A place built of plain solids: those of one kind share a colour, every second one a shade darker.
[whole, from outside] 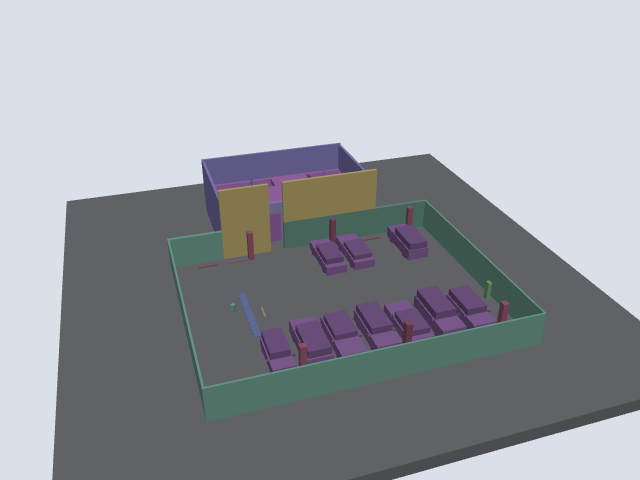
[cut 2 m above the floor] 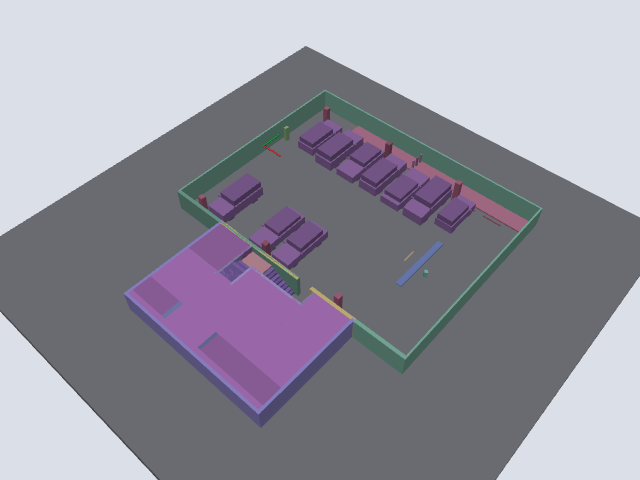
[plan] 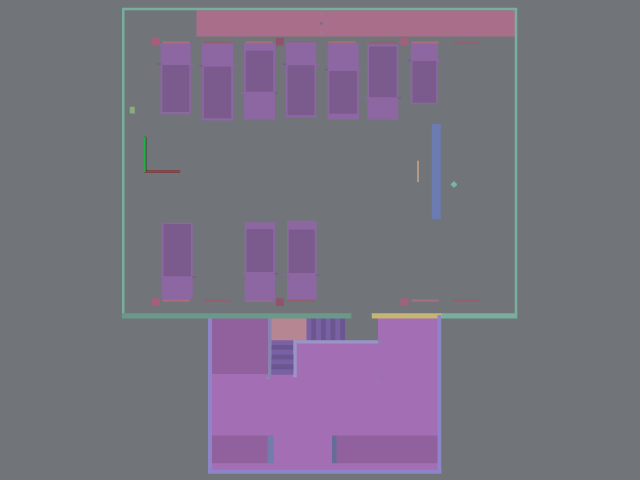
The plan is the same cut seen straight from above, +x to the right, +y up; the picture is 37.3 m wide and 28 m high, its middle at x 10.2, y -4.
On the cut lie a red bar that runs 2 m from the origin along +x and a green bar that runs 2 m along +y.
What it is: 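The pedestrian entrance of an underground car park of the 2000s; a paved forecourt at street level 2.72 m over the deck; an open stair well of 17 risers of 0.160 m and treads of 0.28 m, 1.27 m wide, an L of two flights with a corner landing, along the facade; under a glazed canopy, a plain doorway into the deck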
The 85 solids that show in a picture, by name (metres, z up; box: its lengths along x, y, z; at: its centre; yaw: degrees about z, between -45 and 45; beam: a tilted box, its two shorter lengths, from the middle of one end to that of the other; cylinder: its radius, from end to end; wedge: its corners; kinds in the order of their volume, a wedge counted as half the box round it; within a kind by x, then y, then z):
{
 "paving_1": {"box": [3.25, 1.62, 2.77], "at": [5.52, -16.21, 1.33]},
 "paving_2": {"box": [3.48, 1.99, 2.77], "at": [5.63, -10.83, 1.33]},
 "paving_3": {"box": [3.48, 1.28, 2.77], "at": [5.63, -9.21, 1.33]},
 "paving_4": {"box": [3.41, 1.62, 2.77], "at": [9.2, -16.21, 1.33]},
 "paving_5": {"box": [13.17, 0.4, 2.77], "at": [10.48, -17.21, 1.33]},
 "paving_6": {"box": [13.17, 3.6, 2.77], "at": [10.48, -13.61, 1.33]},
 "paving_7": {"box": [8.42, 1.98, 2.77], "at": [12.85, -10.83, 1.33]},
 "paving_8": {"box": [5.91, 1.62, 2.77], "at": [14.11, -16.21, 1.33]},
 "paving_9": {"box": [3.48, 1.28, 2.77], "at": [15.32, -9.21, 1.33]},
 "car_1": {"box": [1.57, 2.75, 0.51], "at": [1.78, 4.83, 1.21]},
 "car_2": {"box": [1.77, 4.09, 0.77], "at": [1.78, 5.38, 0.57]},
 "car_3": {"box": [1.8, 4.46, 0.91], "at": [1.87, -5.21, 0.64]},
 "car_4": {"box": [1.6, 3.05, 0.59], "at": [1.87, -4.59, 1.39]},
 "car_5": {"box": [1.61, 3.02, 0.6], "at": [4.22, 4.61, 1.4]},
 "car_6": {"box": [1.81, 4.5, 0.92], "at": [4.22, 5.21, 0.64]},
 "car_7": {"box": [1.81, 4.45, 0.71], "at": [6.67, 5.25, 0.54]},
 "car_8": {"box": [1.61, 2.4, 0.45], "at": [6.67, 5.84, 1.11]},
 "car_9": {"box": [1.77, 4.58, 0.71], "at": [6.69, -5.25, 0.54]},
 "car_10": {"box": [1.57, 2.51, 0.4], "at": [6.69, -4.62, 1.09]},
 "car_11": {"box": [1.58, 2.93, 0.53], "at": [9.09, 4.73, 1.3]},
 "car_12": {"box": [1.78, 4.4, 0.85], "at": [9.09, 5.33, 0.61]},
 "car_13": {"box": [1.72, 4.59, 0.72], "at": [9.14, -5.17, 0.54]},
 "car_14": {"box": [1.52, 2.54, 0.51], "at": [9.14, -4.65, 1.15]},
 "car_15": {"box": [1.62, 2.49, 0.46], "at": [11.55, 4.61, 1.13]},
 "car_16": {"box": [1.82, 4.48, 0.72], "at": [11.55, 5.25, 0.54]},
 "car_17": {"box": [1.81, 4.41, 0.93], "at": [13.87, 5.21, 0.64]},
 "car_18": {"box": [1.61, 2.97, 0.58], "at": [13.87, 5.81, 1.4]},
 "car_19": {"box": [1.4, 2.44, 0.53], "at": [16.29, 5.22, 1.2]},
 "car_20": {"box": [1.6, 3.5, 0.76], "at": [16.29, 5.7, 0.56]},
 "stair_step_1": {"box": [1.29, 0.33, 2.61], "at": [8.01, -11.7, 1.25]},
 "stair_step_2": {"box": [1.29, 0.61, 2.45], "at": [8.01, -11.56, 1.18]},
 "stair_step_3": {"box": [1.29, 0.89, 2.29], "at": [8.01, -11.42, 1.09]},
 "stair_step_4": {"box": [1.29, 1.17, 2.13], "at": [8.01, -11.28, 1.01]},
 "stair_step_5": {"box": [1.29, 1.46, 1.97], "at": [8.01, -11.13, 0.94]},
 "stair_step_6": {"box": [1.29, 1.74, 1.81], "at": [8.01, -10.99, 0.85]},
 "stair_step_7": {"box": [1.29, 2.02, 1.65], "at": [8.01, -10.85, 0.78]},
 "stair_step_8": {"box": [2.37, 1.29, 1.33], "at": [8.51, -9.21, 0.61]},
 "stair_step_9": {"box": [2.65, 1.29, 1.17], "at": [8.65, -9.21, 0.54]},
 "stair_step_10": {"box": [2.93, 1.29, 1.01], "at": [8.79, -9.21, 0.46]},
 "stair_step_11": {"box": [3.21, 1.29, 0.85], "at": [8.93, -9.21, 0.38]},
 "stair_step_12": {"box": [3.5, 1.29, 0.69], "at": [9.07, -9.21, 0.29]},
 "stair_step_13": {"box": [3.78, 1.29, 0.53], "at": [9.21, -9.21, 0.21]},
 "stair_step_14": {"box": [4.06, 1.29, 0.37], "at": [9.35, -9.21, 0.14]},
 "stair_step_15": {"box": [4.34, 1.29, 0.21], "at": [9.49, -9.21, 0.06]},
 "wall_1": {"box": [0.15, 17.97, 2.66], "at": [-1.27, 0.56, 1.28]},
 "wall_2": {"box": [13.38, 0.3, 2.66], "at": [5.34, -8.43, 1.28]},
 "wall_3": {"box": [23.06, 0.15, 2.66], "at": [10.18, 9.47, 1.28]},
 "wall_4": {"box": [8.49, 0.3, 2.66], "at": [17.46, -8.43, 1.28]},
 "wall_5": {"box": [0.15, 17.97, 2.66], "at": [21.64, 0.56, 1.28]},
 "boundary_1": {"box": [0.23, 9.27, 5.28], "at": [3.79, -13.01, 2.59]},
 "boundary_2": {"box": [13.63, 0.23, 5.38], "at": [10.48, -17.52, 2.64]},
 "boundary_3": {"box": [0.23, 9.27, 5.32], "at": [17.16, -13.01, 2.61]},
 "facade_1": {"box": [8.38, 0.3, 6.35], "at": [7.83, -8.43, 3.12]},
 "facade_2": {"box": [4.09, 0.3, 6.35], "at": [15.26, -8.43, 3.12]},
 "rim_guard_1": {"box": [0.2, 2.37, 3.82], "at": [7.27, -10.83, 1.86]},
 "rim_guard_2": {"box": [0.2, 1.47, 3.82], "at": [7.27, -9.31, 1.86]},
 "rim_guard_3": {"box": [0.2, 2.17, 3.82], "at": [8.74, -10.93, 1.86]},
 "rim_guard_4": {"box": [3.22, 0.2, 3.82], "at": [10.25, -9.95, 1.86]},
 "rim_guard_5": {"box": [2.32, 0.2, 3.82], "at": [12.62, -9.95, 1.86]},
 "walkway_1": {"box": [18.56, 1.52, 0.18], "at": [12.28, 8.63, 0.04]},
 "stair_landing_1": {"box": [2.09, 1.3, 1.49], "at": [8.37, -9.21, 0.69]},
 "column_1": {"box": [0.45, 0.45, 2.63], "at": [0.6, -7.62, 1.26]},
 "column_2": {"box": [0.45, 0.45, 2.63], "at": [0.6, 7.58, 1.26]},
 "column_3": {"box": [0.45, 0.45, 2.63], "at": [7.86, -7.62, 1.26]},
 "column_4": {"box": [0.45, 0.45, 2.63], "at": [7.86, 7.58, 1.26]},
 "column_5": {"box": [0.45, 0.45, 2.63], "at": [15.12, -7.62, 1.26]},
 "column_6": {"box": [0.45, 0.45, 2.63], "at": [15.12, 7.58, 1.26]},
 "drain_bed_1": {"box": [0.37, 1.62, 2.34], "at": [7.32, -16.21, 1.12]},
 "drain_bed_2": {"box": [0.27, 1.62, 2.23], "at": [11.03, -16.21, 1.06]},
 "wheelstop_1": {"box": [1.6, 0.15, 0.15], "at": [1.81, -7.53, 0.03]},
 "wheelstop_2": {"box": [1.6, 0.15, 0.15], "at": [1.81, 7.53, 0.03]},
 "wheelstop_3": {"box": [1.6, 0.15, 0.15], "at": [4.23, -7.53, 0.03]},
 "wheelstop_4": {"box": [1.6, 0.15, 0.15], "at": [4.23, 7.53, 0.03]},
 "wheelstop_5": {"box": [1.6, 0.15, 0.15], "at": [6.65, 7.53, 0.03]},
 "wheelstop_6": {"box": [1.6, 0.15, 0.15], "at": [9.07, -7.53, 0.03]},
 "wheelstop_7": {"box": [1.6, 0.15, 0.15], "at": [11.49, 7.53, 0.03]},
 "wheelstop_8": {"box": [1.6, 0.15, 0.15], "at": [13.91, 7.53, 0.03]},
 "wheelstop_9": {"box": [1.6, 0.15, 0.15], "at": [16.33, -7.53, 0.03]},
 "wheelstop_10": {"box": [1.6, 0.15, 0.15], "at": [16.33, 7.53, 0.03]},
 "wheelstop_11": {"box": [1.6, 0.15, 0.15], "at": [18.75, -7.53, 0.03]},
 "wheelstop_12": {"box": [1.6, 0.15, 0.15], "at": [18.75, 7.53, 0.03]},
 "hump_1": {"box": [0.52, 5.55, 0.11], "at": [16.98, 0.0, 0.01]},
 "pay_station_1": {"box": [0.3, 0.4, 1.5], "at": [-0.75, 3.58, 0.7]},
 "wet_floor_sign_1": {"box": [0.29, 0.29, 0.67], "at": [18.01, -0.76, 0.28], "yaw": 37.2},
 "cable_cover_1": {"box": [0.11, 1.24, 0.08], "at": [15.92, 0.0, -0.02]}
}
